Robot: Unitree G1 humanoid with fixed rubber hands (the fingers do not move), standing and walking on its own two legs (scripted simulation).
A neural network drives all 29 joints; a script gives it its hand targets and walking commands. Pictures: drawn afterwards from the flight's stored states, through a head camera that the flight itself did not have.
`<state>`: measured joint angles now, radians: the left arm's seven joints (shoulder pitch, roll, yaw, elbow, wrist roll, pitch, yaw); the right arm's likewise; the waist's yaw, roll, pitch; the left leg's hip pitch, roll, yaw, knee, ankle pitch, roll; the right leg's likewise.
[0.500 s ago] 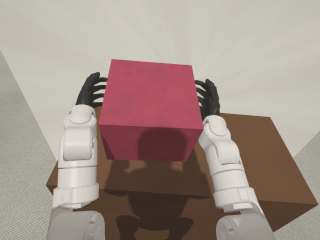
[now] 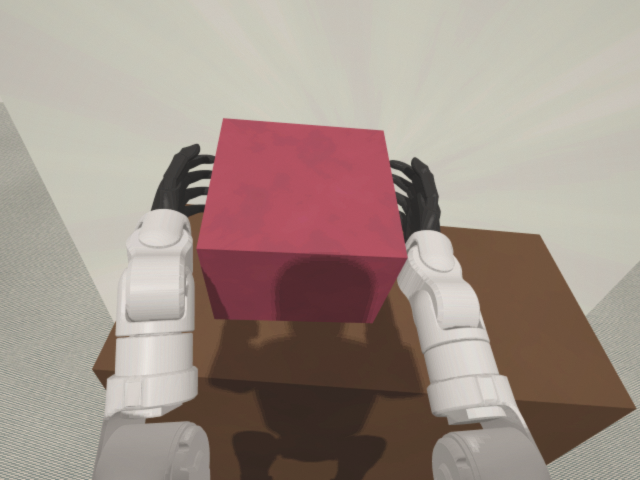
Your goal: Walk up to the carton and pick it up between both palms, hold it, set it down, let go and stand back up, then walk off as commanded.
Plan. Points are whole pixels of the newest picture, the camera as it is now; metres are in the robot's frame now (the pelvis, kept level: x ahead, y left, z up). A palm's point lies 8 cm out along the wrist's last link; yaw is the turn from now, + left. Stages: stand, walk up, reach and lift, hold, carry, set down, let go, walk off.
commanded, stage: hold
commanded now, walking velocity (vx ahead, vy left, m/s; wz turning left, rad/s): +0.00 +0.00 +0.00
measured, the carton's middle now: (300, 223) +0.36 +0.03 +0.16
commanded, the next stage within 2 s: set down in 1.50 s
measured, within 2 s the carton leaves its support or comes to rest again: neither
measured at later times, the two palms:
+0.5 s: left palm (173, 212) +0.34 +0.17 +0.18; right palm (419, 226) +0.35 -0.12 +0.17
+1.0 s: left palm (172, 212) +0.34 +0.17 +0.18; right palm (419, 226) +0.35 -0.12 +0.17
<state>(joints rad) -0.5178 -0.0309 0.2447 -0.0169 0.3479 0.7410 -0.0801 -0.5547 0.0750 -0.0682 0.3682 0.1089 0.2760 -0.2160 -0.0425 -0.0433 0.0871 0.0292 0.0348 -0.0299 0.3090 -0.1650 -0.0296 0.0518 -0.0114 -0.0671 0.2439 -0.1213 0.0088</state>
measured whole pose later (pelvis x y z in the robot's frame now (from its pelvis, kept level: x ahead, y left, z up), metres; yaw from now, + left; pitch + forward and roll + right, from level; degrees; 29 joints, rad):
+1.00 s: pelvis +0.00 +0.00 +0.00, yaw +0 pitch -10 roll -1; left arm -0.52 -0.03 0.25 -0.02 0.35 0.75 -0.08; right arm -0.56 0.08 -0.07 0.37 0.10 0.28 -0.22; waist -0.04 -0.04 0.09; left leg 0.03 0.03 -0.03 0.31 -0.16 -0.03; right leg 0.05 -0.01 -0.07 0.24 -0.12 0.01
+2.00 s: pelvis +0.01 +0.00 +0.00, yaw +0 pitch -8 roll +0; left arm -0.50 -0.07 0.29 0.18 0.40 0.46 -0.10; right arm -0.56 0.07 -0.11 0.58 -0.04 -0.05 -0.17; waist -0.04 -0.04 0.09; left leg 0.03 0.03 -0.03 0.28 -0.16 -0.03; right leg 0.04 -0.01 -0.07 0.24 -0.14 0.01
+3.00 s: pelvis +0.03 -0.01 +0.00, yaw +0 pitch -5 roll +0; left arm -0.44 -0.09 0.33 0.55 0.36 0.10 0.03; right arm -0.62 0.07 -0.22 0.94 -0.13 -0.31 -0.11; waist -0.02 -0.04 0.08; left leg -0.01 0.03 -0.03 0.27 -0.18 -0.03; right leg -0.01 -0.01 -0.07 0.25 -0.16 0.00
